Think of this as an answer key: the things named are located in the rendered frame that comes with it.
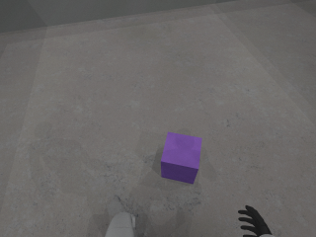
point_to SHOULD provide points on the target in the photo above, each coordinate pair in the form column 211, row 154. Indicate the left robot thigh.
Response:
column 122, row 225

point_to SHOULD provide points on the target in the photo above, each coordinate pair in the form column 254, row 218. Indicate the carton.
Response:
column 180, row 157

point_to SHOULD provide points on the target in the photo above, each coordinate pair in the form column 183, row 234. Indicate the right robot hand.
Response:
column 261, row 228

